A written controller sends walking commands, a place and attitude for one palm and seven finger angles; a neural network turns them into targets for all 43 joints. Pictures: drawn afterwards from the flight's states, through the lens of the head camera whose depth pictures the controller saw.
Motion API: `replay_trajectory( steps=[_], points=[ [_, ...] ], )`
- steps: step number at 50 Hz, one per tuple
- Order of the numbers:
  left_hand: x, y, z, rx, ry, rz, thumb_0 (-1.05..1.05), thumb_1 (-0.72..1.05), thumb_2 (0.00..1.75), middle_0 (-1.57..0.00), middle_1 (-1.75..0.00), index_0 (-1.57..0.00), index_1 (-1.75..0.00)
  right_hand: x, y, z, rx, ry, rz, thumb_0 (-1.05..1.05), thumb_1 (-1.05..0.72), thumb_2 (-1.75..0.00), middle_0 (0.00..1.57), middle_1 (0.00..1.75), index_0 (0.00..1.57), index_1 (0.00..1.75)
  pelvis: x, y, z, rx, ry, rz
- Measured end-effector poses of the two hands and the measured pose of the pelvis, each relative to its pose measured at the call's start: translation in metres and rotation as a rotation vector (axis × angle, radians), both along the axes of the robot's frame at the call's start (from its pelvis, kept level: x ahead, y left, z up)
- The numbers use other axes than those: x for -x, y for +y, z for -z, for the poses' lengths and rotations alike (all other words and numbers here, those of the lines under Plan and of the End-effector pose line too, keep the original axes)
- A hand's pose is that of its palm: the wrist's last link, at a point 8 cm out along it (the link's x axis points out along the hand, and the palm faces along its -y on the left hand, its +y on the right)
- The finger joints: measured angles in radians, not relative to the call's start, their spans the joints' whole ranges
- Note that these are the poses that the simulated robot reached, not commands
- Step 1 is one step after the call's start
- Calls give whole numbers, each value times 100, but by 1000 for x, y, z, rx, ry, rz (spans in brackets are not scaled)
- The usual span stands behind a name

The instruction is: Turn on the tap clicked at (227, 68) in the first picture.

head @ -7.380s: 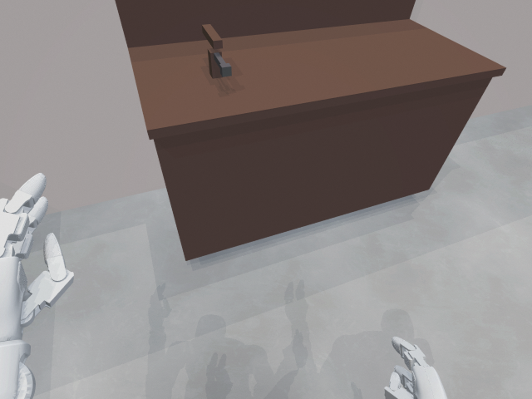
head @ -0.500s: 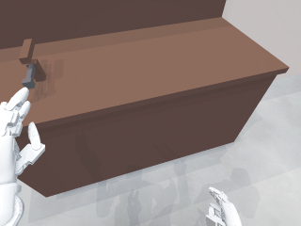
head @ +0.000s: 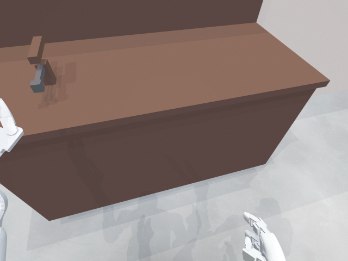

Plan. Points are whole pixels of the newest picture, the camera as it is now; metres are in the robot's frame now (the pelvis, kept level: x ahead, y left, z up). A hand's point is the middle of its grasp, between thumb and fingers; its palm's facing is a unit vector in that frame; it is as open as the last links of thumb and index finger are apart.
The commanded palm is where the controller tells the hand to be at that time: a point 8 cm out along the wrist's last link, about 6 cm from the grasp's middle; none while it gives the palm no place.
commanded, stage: look again from close up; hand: left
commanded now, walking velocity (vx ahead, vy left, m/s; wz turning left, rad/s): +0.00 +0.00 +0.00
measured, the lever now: (37, 86) +0.54 +0.48 +0.07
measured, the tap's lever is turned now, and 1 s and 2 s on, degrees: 0 0 0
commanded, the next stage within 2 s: shuffle to correct the standing spot in 0.12 s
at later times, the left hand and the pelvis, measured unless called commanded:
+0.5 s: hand (23, 151) +0.25 +0.30 +0.17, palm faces +0.41 -0.85 -0.33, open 7.4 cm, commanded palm +0.19 +0.34 +0.18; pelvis +0.04 +0.05 -0.01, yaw +1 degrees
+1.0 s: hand out of the picture +0.33 +0.41 +0.17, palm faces +0.46 -0.83 -0.31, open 7.4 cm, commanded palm +0.28 +0.44 +0.18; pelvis +0.13 +0.16 -0.02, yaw +1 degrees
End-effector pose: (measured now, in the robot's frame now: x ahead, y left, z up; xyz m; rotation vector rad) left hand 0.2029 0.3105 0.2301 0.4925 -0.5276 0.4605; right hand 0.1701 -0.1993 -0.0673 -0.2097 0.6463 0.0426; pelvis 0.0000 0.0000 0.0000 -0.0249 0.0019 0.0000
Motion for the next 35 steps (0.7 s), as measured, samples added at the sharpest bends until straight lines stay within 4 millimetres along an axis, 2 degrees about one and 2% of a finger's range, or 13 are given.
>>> replay_trajectory(
  steps=[3,5,7,9,11,14,18,22,29,31,35],
  points=[
    [-3,-25,29,74,112,124,1,90,90,-20,-30,-20,-30,10,1,-3,-3,3,56,1,-90,-90,21,30,21,30,-3,10,-2,-3,-5,18],
    [-3,-34,52,116,219,180,1,89,90,-20,-30,-20,-30,17,-1,-6,20,20,95,1,-90,-90,21,30,21,30,-5,14,-5,-11,-6,29],
    [-1,-32,70,132,312,191,1,89,90,-21,-30,-21,-30,23,-4,-8,53,41,124,1,-90,-90,21,30,21,30,-7,17,-6,-15,-3,33],
    [1,-21,78,122,365,163,2,89,90,-22,-30,-21,-30,27,-7,-10,87,62,137,1,-90,-90,21,30,21,30,-8,19,-7,-17,1,32],
    [2,-6,77,106,371,114,2,88,90,-22,-30,-22,-31,28,-9,-10,114,82,136,1,-90,-90,21,30,20,30,-8,21,-8,-16,3,26],
    [4,11,60,79,305,52,2,88,90,-22,-30,-22,-31,24,-10,-9,143,97,110,2,-90,-90,20,30,20,30,-9,26,-8,-11,4,14],
    [7,15,37,56,182,48,2,89,90,-21,-30,-21,-30,7,-6,-8,149,71,88,2,-90,-90,20,30,20,30,-15,34,-4,-1,4,3],
    [4,16,40,60,153,79,2,89,90,-21,-30,-21,-30,-15,2,-8,136,21,108,2,-90,-90,21,30,20,30,-28,45,2,15,8,-5],
    [-21,51,70,114,187,52,1,89,90,-21,-30,-21,-30,-43,31,-3,126,6,125,2,-90,-90,20,30,20,30,-48,68,14,4,-11,7],
    [-32,56,67,115,196,49,2,89,90,-21,-30,-21,-30,-48,43,-3,105,8,120,2,-90,-90,20,30,20,30,-54,74,11,0,-21,15],
    [-54,55,41,86,177,89,2,89,90,-21,-30,-21,-30,-56,68,-3,49,33,93,2,-90,-90,20,30,20,30,-70,86,-1,18,-26,3]
  ],
)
